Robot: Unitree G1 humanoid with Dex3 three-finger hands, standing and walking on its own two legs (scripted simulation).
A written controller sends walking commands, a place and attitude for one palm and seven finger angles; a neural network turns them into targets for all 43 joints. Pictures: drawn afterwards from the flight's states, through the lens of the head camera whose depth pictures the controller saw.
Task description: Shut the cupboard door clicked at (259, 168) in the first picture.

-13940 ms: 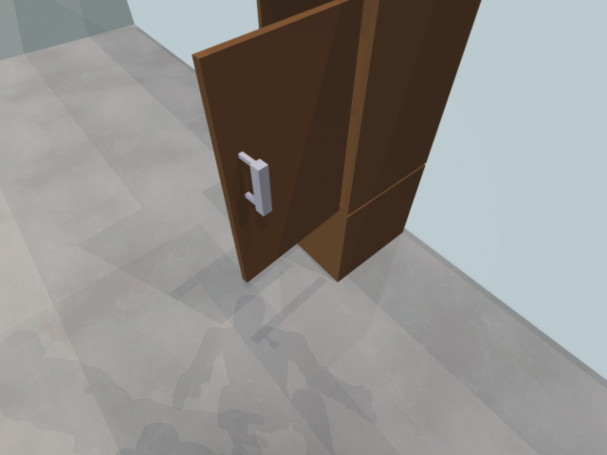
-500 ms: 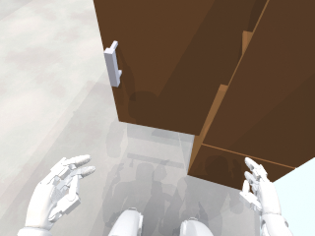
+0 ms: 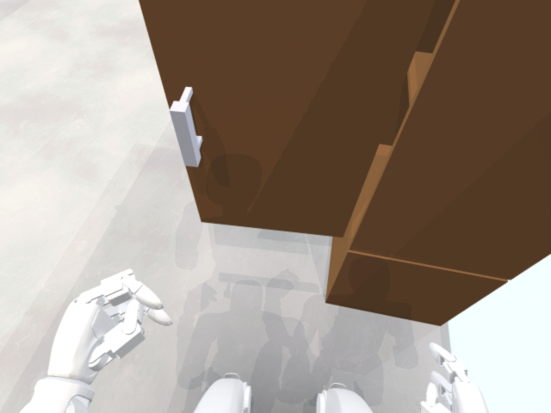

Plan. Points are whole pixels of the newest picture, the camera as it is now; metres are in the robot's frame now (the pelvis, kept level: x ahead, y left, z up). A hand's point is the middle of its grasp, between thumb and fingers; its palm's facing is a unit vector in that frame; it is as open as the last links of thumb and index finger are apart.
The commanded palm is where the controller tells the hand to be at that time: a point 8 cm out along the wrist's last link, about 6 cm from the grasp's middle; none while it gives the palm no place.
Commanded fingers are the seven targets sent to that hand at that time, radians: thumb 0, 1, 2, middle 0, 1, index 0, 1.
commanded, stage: raise the hand and make a fist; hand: left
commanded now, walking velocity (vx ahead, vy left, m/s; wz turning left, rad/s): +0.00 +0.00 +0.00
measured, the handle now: (190, 127) +0.53 +0.18 +0.08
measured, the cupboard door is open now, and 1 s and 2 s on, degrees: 95 95 95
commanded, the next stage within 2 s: bring the fist close to the handle in 0.92 s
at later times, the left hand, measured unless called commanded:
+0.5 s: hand (121, 305) +0.23 +0.20 +0.08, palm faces -0.04 -1.00 -0.05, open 3.1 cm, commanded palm +0.21 +0.25 +0.09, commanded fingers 0.00 0.90 0.90 -1.30 -1.50 -1.30 -1.50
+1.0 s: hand (139, 308) +0.23 +0.18 +0.08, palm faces -0.04 -1.00 -0.04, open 3.1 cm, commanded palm +0.21 +0.23 +0.09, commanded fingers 0.00 0.90 0.90 -1.30 -1.50 -1.30 -1.50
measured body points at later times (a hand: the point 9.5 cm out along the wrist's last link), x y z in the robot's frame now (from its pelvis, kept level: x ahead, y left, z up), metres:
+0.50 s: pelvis +0.01 +0.01 +0.02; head +0.06 +0.02 +0.46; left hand +0.23 +0.25 +0.09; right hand +0.20 -0.21 -0.05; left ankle +0.03 +0.09 -0.65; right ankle +0.03 -0.12 -0.65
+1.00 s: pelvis +0.01 -0.01 +0.02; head +0.05 -0.01 +0.47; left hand +0.23 +0.23 +0.09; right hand +0.19 -0.25 -0.05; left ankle +0.03 +0.09 -0.65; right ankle +0.03 -0.12 -0.65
